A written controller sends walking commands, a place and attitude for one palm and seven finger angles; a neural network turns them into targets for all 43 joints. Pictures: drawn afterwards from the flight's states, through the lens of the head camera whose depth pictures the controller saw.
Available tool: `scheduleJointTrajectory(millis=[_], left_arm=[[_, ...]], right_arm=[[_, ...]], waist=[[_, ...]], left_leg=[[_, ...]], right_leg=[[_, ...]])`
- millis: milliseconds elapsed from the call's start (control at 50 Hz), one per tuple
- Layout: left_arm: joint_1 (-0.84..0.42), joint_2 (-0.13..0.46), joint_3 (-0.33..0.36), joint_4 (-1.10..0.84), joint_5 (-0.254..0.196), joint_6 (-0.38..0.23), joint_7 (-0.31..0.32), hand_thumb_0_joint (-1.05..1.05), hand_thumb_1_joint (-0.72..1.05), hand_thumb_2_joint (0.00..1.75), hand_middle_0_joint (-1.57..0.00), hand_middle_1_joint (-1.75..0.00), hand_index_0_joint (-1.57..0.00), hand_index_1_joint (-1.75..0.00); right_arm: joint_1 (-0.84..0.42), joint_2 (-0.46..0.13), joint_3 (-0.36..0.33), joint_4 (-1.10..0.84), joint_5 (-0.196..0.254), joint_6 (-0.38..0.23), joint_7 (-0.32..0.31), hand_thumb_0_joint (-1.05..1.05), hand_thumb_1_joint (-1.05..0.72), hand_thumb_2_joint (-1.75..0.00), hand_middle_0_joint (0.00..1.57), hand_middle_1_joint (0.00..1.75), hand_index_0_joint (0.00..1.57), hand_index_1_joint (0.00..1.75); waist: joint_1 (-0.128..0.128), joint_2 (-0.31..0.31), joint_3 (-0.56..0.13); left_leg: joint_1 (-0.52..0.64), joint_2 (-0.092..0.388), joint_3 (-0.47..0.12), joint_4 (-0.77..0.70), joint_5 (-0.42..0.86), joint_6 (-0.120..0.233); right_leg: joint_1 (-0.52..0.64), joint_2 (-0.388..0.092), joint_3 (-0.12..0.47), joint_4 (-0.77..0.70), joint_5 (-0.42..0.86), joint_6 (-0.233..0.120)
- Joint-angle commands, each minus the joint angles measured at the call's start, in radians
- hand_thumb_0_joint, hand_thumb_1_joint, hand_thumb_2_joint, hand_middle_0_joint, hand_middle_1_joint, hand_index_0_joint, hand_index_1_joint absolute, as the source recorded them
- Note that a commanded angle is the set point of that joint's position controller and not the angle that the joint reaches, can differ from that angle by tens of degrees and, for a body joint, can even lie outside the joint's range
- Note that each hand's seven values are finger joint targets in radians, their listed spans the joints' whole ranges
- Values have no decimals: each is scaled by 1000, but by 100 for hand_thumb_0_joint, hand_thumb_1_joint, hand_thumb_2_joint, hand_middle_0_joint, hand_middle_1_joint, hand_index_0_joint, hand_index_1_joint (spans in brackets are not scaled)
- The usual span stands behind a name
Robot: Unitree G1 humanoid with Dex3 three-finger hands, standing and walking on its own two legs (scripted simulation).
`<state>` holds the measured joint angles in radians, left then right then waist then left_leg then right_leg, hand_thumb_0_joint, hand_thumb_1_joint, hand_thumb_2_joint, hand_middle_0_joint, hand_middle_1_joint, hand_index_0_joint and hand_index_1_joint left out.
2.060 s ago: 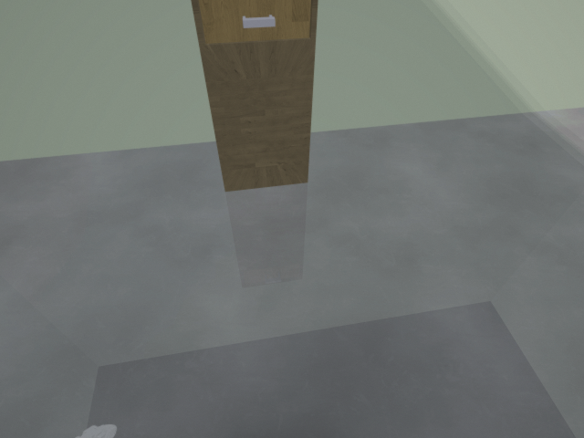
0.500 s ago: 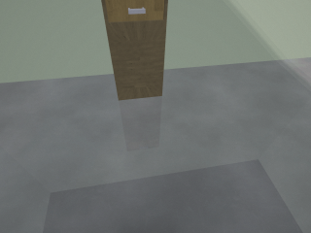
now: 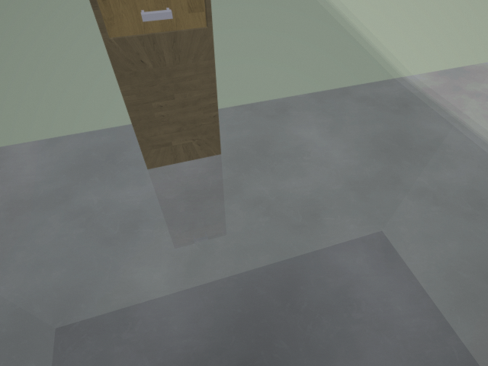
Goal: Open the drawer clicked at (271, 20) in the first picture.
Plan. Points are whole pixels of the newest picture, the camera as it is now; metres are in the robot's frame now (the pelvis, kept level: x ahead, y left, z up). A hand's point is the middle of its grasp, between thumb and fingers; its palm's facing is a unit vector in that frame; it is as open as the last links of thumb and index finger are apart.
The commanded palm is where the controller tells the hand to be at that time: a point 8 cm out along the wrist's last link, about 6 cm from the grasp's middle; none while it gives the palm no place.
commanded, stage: walk to a spot facing it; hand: left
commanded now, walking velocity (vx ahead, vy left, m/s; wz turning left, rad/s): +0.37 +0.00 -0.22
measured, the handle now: (156, 13) +1.23 +0.42 +0.06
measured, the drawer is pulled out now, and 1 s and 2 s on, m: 0.00 0.00 0.00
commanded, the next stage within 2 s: turn to face it in 0.98 s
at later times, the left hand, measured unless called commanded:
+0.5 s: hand (135, 321) +0.23 +0.24 -0.17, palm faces -0.08 -0.99 -0.15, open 7.4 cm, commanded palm none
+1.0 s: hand (226, 181) +0.61 +0.10 -0.15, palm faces -0.37 -0.91 -0.17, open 7.4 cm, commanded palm none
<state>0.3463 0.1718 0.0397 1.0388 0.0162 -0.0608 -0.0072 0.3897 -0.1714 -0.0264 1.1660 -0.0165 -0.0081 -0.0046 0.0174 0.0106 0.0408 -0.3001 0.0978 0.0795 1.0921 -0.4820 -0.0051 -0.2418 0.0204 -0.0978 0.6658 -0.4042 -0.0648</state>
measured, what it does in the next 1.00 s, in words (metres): walks ahead, turning right: left foot, then right foot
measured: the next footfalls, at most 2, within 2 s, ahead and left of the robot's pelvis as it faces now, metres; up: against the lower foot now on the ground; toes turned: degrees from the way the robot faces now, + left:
left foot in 0.34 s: +0.32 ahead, +0.14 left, +0.00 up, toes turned +2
right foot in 0.92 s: +0.48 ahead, -0.14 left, +0.00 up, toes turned -29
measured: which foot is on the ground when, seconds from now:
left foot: up 0.00-0.32, down 0.34-0.94, up 0.96-1.00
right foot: down 0.00-0.34, up 0.36-0.90, down 0.92-1.00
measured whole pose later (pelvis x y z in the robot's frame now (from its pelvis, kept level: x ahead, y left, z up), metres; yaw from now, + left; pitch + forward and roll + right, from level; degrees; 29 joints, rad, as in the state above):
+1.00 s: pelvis +0.42 -0.02 +0.00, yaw -21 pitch -1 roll -1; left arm 0.09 0.18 0.06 0.96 0.02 -0.05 -0.02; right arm 0.47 -0.12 -0.04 1.15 -0.01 -0.02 -0.01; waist -0.06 0.02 0.10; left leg -0.24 0.16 0.16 1.12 -0.48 -0.03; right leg -0.37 -0.01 -0.16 0.64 -0.23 -0.07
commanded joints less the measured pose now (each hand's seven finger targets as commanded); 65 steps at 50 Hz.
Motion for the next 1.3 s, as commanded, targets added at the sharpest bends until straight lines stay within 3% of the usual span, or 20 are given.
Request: scheduleJointTrajectory(millis=[0,100,220,280,300,320,340,400,480,780,840,860,880,900,920,960,1040,1200,1260,1280], left_arm=[[184,121,16,27,9,-8,28,0,90,90,-20,-30,-20,-30],[156,107,13,39,8,-24,31,0,90,90,-20,-30,-20,-30],[148,127,23,58,11,-19,36,0,90,90,-20,-30,-20,-30],[113,137,33,50,3,-18,34,0,90,90,-20,-30,-20,-30],[152,97,35,40,-5,-15,27,0,90,90,-20,-30,-20,-30],[205,38,26,21,-13,-11,13,0,90,90,-20,-30,-20,-30],[150,48,24,-4,-4,-12,18,0,90,90,-20,-30,-20,-30],[20,30,28,-16,16,9,-3,0,90,90,-20,-30,-20,-30],[79,-9,32,-9,23,52,-11,0,90,90,-20,-30,-20,-30],[-345,18,27,-157,19,49,-34,0,90,90,-20,-30,-20,-30],[-261,39,29,-137,19,36,-29,0,90,90,-20,-30,-20,-30],[-139,61,36,-99,21,28,-26,0,90,90,-20,-30,-20,-30],[16,121,54,-52,23,15,-20,0,90,90,-20,-30,-20,-30],[140,246,85,-27,18,5,-5,0,90,90,-20,-30,-20,-30],[181,290,86,-12,-10,11,4,0,90,90,-20,-30,-20,-30],[39,237,72,-43,-8,11,13,0,90,90,-20,-30,-20,-30],[-126,133,42,-71,9,-2,25,0,90,90,-20,-30,-20,-30],[-97,134,29,-37,4,11,25,0,90,90,-20,-30,-20,-30],[-80,122,29,-43,-1,39,31,0,90,90,-20,-30,-20,-30],[-39,84,28,-55,-9,48,29,0,90,90,-20,-30,-20,-30]], right_arm=[[-203,-64,-26,-162,-11,-48,7,0,-90,-90,20,30,20,30],[-204,-38,-34,-179,-4,-28,28,0,-90,-90,20,30,20,30],[-318,-34,-32,-238,5,-49,38,0,-90,-90,20,30,20,30],[-51,-96,-49,-162,-7,-63,13,0,-90,-90,20,30,20,30],[95,-182,-68,-125,-20,-66,0,0,-90,-90,20,30,20,30],[184,-291,-91,-114,-24,-64,-4,0,-90,-90,20,30,20,30],[127,-272,-83,-116,-12,-54,-6,0,-90,-90,20,30,20,30],[-68,-94,-42,-155,-12,-67,-9,0,-90,-90,20,30,20,30],[-95,-60,-47,-153,-10,-89,-15,0,-90,-90,20,30,20,30],[145,-112,-40,-72,-20,-76,-18,0,-90,-90,20,30,20,30],[139,-129,-40,-74,-16,-69,-19,0,-90,-90,20,30,20,30],[116,-140,-41,-82,-9,-68,-18,0,-90,-90,20,30,20,30],[89,-140,-40,-96,3,-70,-9,0,-90,-90,20,30,20,30],[96,-75,-29,-135,19,-75,-4,0,-90,-90,20,30,20,30],[5,-72,-30,-174,18,-74,-14,0,-90,-90,20,30,20,30],[-47,-64,-39,-180,8,-63,-14,0,-90,-90,20,30,20,30],[40,-21,-35,-135,-11,-16,-6,0,-90,-90,20,30,20,30],[-87,-18,-18,-165,0,-17,9,0,-90,-90,20,30,20,30],[-8,-106,-32,-150,-4,-21,12,0,-90,-90,20,30,20,30],[21,-197,-49,-164,-15,-20,7,0,-90,-90,20,30,20,30]], waist=[[31,-42,95],[-8,-119,80],[9,-128,96],[-117,-78,-39],[-158,73,-170],[-144,322,-254],[-127,251,-213],[-46,98,68],[14,80,9],[-98,93,81],[-45,109,23],[16,101,-46],[90,59,-151],[124,-164,-280],[122,-132,-259],[64,-99,-127],[-67,-92,-21],[-32,-144,13],[-61,41,-25],[-62,256,-50]], left_leg=[[-405,48,-31,107,139,-15],[-373,31,17,-91,279,-34],[-180,-7,47,-382,319,6],[182,-63,56,-528,345,36],[431,85,-124,-569,306,78],[549,355,-520,-726,240,176],[430,405,-608,-853,8,208],[35,296,-365,-926,-65,146],[-21,232,-98,-932,130,135],[358,253,107,-851,590,128],[376,244,169,-660,967,101],[336,216,206,-501,1040,73],[149,194,225,-283,933,34],[-191,68,237,45,275,-21],[-362,-18,110,285,-117,-32],[-363,68,-24,292,37,-26],[-190,97,-18,42,131,-48],[-39,14,21,-391,285,-31],[158,33,-35,-564,527,-10],[210,194,-272,-662,676,76]], right_leg=[[154,-318,431,-426,344,-155],[144,-224,250,-456,454,-112],[132,-222,215,-430,529,-80],[98,-162,157,-88,731,-43],[-46,-95,121,166,512,-14],[-244,43,43,525,-121,19],[-318,14,123,679,-162,3],[-360,-112,130,695,63,9],[-296,-146,99,541,146,39],[-386,-106,-31,19,188,41],[-204,-30,-97,-75,129,-2],[-31,5,-120,-136,183,-17],[267,-50,-49,-159,275,-53],[578,-350,357,-191,408,-169],[575,-487,581,-273,701,-265],[317,-427,427,-332,565,-211],[-50,-295,182,-410,426,-123],[-21,-268,51,-364,386,-52],[-61,-207,-43,-121,239,33],[-160,-111,-92,68,-10,88]])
